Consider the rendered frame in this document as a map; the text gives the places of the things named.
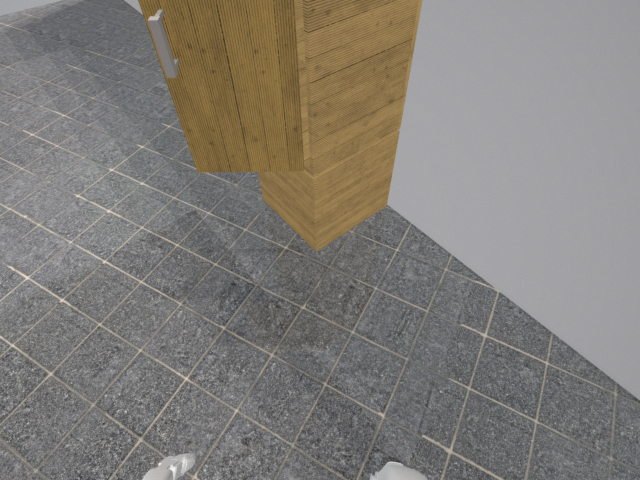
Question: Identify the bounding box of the handle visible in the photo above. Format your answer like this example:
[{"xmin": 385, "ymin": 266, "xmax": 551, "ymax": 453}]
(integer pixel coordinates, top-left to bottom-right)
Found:
[{"xmin": 148, "ymin": 10, "xmax": 179, "ymax": 78}]

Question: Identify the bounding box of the robot left hand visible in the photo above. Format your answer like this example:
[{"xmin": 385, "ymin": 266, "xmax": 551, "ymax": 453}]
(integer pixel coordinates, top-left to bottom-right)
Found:
[{"xmin": 142, "ymin": 453, "xmax": 196, "ymax": 480}]

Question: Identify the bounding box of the right robot shin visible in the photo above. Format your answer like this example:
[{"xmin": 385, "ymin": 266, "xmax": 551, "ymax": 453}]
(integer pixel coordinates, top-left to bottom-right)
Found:
[{"xmin": 381, "ymin": 462, "xmax": 403, "ymax": 470}]

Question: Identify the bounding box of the cupboard door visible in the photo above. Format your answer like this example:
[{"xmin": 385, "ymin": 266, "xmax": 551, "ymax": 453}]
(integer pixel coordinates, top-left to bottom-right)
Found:
[{"xmin": 138, "ymin": 0, "xmax": 304, "ymax": 173}]

